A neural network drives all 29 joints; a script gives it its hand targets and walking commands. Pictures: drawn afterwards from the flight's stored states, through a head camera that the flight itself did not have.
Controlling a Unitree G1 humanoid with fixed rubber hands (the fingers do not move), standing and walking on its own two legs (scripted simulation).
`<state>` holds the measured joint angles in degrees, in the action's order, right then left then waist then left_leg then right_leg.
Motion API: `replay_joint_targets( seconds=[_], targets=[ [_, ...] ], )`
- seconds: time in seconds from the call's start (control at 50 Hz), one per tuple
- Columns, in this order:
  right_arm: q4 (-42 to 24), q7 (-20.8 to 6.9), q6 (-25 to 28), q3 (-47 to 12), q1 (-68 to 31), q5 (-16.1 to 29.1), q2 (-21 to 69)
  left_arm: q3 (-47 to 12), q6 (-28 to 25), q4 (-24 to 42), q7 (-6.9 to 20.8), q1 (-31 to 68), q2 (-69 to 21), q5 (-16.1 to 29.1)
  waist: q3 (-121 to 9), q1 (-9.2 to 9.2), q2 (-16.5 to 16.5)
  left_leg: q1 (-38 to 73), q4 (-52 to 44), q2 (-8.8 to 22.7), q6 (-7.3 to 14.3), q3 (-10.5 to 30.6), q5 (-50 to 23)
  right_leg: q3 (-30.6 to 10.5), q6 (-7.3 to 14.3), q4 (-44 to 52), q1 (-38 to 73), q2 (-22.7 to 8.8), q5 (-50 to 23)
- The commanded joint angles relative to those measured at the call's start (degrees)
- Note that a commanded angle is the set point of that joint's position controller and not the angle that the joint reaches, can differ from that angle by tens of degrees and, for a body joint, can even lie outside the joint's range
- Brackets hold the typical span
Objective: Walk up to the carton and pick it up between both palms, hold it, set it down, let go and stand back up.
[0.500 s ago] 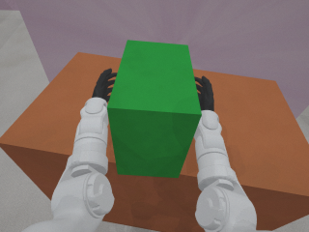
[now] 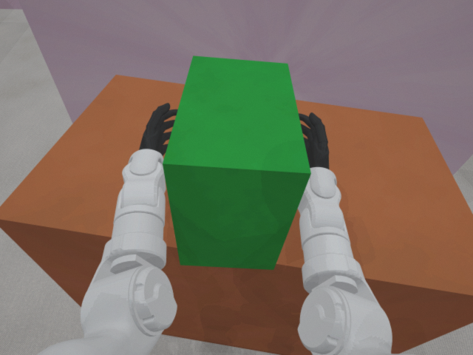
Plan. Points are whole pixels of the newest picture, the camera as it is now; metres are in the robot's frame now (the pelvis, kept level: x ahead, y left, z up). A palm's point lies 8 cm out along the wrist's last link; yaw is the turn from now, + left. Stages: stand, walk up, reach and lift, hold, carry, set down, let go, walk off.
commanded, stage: set down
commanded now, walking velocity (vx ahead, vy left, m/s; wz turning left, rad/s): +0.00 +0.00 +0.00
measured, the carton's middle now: (233, 164) +0.44 +0.00 +0.09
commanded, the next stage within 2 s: none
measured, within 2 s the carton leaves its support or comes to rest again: neither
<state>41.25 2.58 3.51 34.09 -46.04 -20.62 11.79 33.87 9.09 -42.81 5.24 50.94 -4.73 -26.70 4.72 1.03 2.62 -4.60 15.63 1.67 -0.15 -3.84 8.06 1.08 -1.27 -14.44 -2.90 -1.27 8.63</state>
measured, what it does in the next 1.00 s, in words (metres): stands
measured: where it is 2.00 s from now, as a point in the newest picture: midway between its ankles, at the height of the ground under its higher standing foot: outside the picture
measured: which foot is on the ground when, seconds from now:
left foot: down 0.00-1.00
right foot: down 0.00-1.00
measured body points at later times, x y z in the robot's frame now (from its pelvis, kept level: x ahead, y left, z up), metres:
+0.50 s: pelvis +0.01 +0.00 -0.01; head +0.04 +0.01 +0.44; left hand +0.47 +0.15 +0.12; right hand +0.45 -0.15 +0.11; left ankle +0.01 +0.12 -0.75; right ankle +0.00 -0.13 -0.75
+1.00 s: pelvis -0.02 -0.01 +0.00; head -0.02 +0.01 +0.45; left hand +0.44 +0.19 +0.22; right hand +0.44 -0.19 +0.21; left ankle +0.01 +0.12 -0.75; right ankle +0.00 -0.13 -0.75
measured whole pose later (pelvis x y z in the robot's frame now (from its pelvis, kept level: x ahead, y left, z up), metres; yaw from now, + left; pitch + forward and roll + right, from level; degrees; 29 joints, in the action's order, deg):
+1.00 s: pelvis -0.02 -0.01 +0.00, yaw +0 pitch +5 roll -1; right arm 56.3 9.8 -16.9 -2.3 -60.8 25.4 -17.8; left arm 0.3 22.7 -54.6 -2.7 63.8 20.8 13.1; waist -5.9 1.0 1.2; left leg -17.9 21.2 3.6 -1.1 -2.7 8.0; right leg 2.0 0.0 -17.8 -14.9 0.5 7.6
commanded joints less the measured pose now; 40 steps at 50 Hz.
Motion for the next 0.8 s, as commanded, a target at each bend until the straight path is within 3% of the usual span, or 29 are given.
replay_joint_targets(
  seconds=[0.0,0.04,0.1,0.16,0.22,0.26,0.3,0.36,0.38,0.42,0.5,0.58,0.6,0.62,0.68,0.72,0.78],
  targets=[
    [3.2,-5.5,-1.1,-13.5,-22.3,-1.6,15.3,-10.0,0.9,-4.8,3.8,19.1,-15.7,0.2,-14.2,-0.98,-3.1,4.9,0.0,-2.0,0.6,-5.2,-10.5,5.7,-1.8,1.2,0.3,3.3,-3.5],
    [3.7,-5.5,-1.3,-13.6,-21.8,-2.4,16.2,-9.3,0.5,-5.4,3.9,19.4,-15.4,-0.1,-14.8,-1.36,-1.0,4.8,-0.6,-2.2,1.1,-5.2,-7.8,5.1,-2.1,1.7,1.1,3.2,-2.4],
    [4.2,-5.1,-2.0,-12.4,-19.2,-2.5,13.3,-8.8,-0.3,-5.4,3.3,18.6,-13.1,0.9,-13.7,-0.38,-0.8,4.0,-0.7,-2.2,1.1,-5.1,-7.7,4.7,-2.1,1.7,0.2,3.3,-2.9],
    [4.7,-4.2,-2.2,-10.7,-17.6,-0.7,6.5,-7.5,-0.2,-4.5,1.9,17.5,-7.2,0.8,-12.8,-0.61,-2.6,4.7,-0.7,-2.1,0.6,-5.5,-9.3,4.5,-2.3,1.9,0.6,3.3,-2.5],
    [5.5,-1.6,-2.6,-12.2,-18.2,4.8,-2.9,-8.5,-0.9,-3.1,-1.8,19.3,2.9,4.5,-15.1,-1.07,-2.6,3.0,0.3,-2.2,0.6,-5.2,-9.0,4.2,-2.2,1.2,-1.2,4.1,-2.7],
    [6.0,0.3,-1.8,-14.3,-21.5,9.4,-8.7,-12.3,-2.2,-1.9,-4.9,23.2,7.9,9.5,-20.8,-0.85,-2.6,3.6,2.4,-1.6,-0.1,-4.6,-11.8,3.7,-1.9,0.2,-3.4,4.7,-4.0],
    [6.8,2.6,-0.3,-15.9,-24.9,14.4,-14.1,-17.7,-4.8,-0.4,-8.9,28.1,11.1,14.8,-29.8,-0.27,-6.8,4.2,5.4,-1.1,-1.5,-3.8,-15.9,3.0,-0.8,-1.2,-7.1,4.6,-7.4],
    [5.4,5.5,0.5,-20.5,-29.3,19.8,-18.0,-22.2,-7.2,-2.2,-12.4,31.6,13.7,20.6,-44.1,-0.02,-6.7,4.3,10.4,-1.2,-2.0,-2.7,-20.6,2.1,-0.1,-3.6,-9.1,5.2,-14.2],
    [4.1,6.1,0.5,-21.8,-31.0,22.0,-18.9,-23.3,-7.4,-2.9,-12.8,32.4,15.2,22.0,-48.1,-0.91,-6.5,3.1,11.5,-1.4,-2.3,-2.6,-21.9,2.1,-0.1,-4.5,-7.9,5.3,-17.2],
    [2.5,6.9,-0.2,-23.6,-31.9,25.2,-21.6,-24.0,-7.0,-1.8,-13.4,32.5,17.7,23.9,-53.2,-1.05,-6.7,4.0,13.6,-1.6,-3.4,-1.9,-25.9,2.2,-0.2,-6.6,-7.5,5.4,-21.9],
    [6.1,8.9,-3.5,-27.0,-29.9,30.1,-26.2,-24.7,-1.7,-7.6,-12.0,26.4,18.7,26.7,-45.5,-0.57,-3.9,3.3,14.0,-1.6,-3.9,-0.7,-28.8,3.0,-0.9,-7.2,-6.1,5.9,-27.0],
    [6.4,10.2,-6.6,-31.7,-30.2,36.8,-28.0,-24.3,3.7,-2.1,-10.4,25.2,21.4,28.7,-40.5,-0.97,-0.7,3.9,13.0,-2.0,-3.6,-0.7,-32.1,2.5,-2.3,-7.4,-3.3,6.2,-32.4],
    [4.3,10.3,-7.1,-32.3,-31.1,38.0,-30.0,-25.0,5.0,1.5,-10.3,25.4,21.8,29.5,-41.6,-0.44,-1.7,6.3,12.8,-1.7,-3.8,-0.6,-35.1,2.6,-2.5,-7.6,-3.8,6.6,-33.6],
    [4.9,10.0,-7.9,-32.5,-30.2,39.3,-30.8,-25.2,6.2,2.6,-10.2,25.1,22.3,28.9,-40.5,-0.26,-3.4,7.0,12.7,-1.5,-4.1,-0.3,-35.6,2.7,-2.2,-7.0,-4.9,6.6,-31.7],
    [5.0,9.5,-11.9,-35.0,-30.9,42.3,-33.1,-25.8,9.8,2.2,-8.8,26.9,26.3,30.8,-34.5,-0.84,-1.8,4.9,10.2,-2.8,-2.9,-1.5,-27.4,2.1,-2.6,-4.4,-3.9,6.4,-26.6],
    [-0.7,9.3,-13.4,-34.7,-32.9,44.5,-33.9,-27.9,11.0,10.0,-8.6,30.7,27.5,33.2,-38.7,0.07,-5.1,7.0,10.4,-2.9,-3.3,-1.2,-30.7,1.8,-2.8,-4.8,-4.1,6.1,-27.7],
    [1.3,8.5,-15.1,-34.3,-34.0,45.1,-36.0,-29.3,11.3,7.5,-8.0,33.2,29.4,35.1,-37.4,1.01,-6.5,7.7,9.5,-2.7,-3.5,-1.0,-24.4,2.1,-1.9,-3.1,-6.0,5.6,-21.8]
  ],
)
